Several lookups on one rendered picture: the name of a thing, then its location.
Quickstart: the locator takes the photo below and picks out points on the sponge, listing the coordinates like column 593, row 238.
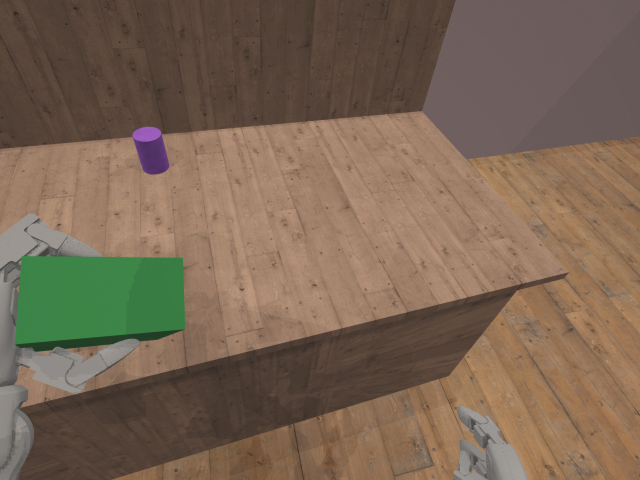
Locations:
column 73, row 302

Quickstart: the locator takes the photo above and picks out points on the robot right hand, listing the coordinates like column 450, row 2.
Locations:
column 500, row 462

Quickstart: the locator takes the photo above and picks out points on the table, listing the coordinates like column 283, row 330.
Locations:
column 336, row 246

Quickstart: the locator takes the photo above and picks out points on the robot left forearm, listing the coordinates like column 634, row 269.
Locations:
column 16, row 431

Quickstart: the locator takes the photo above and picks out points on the robot left hand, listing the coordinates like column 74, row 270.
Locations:
column 61, row 368

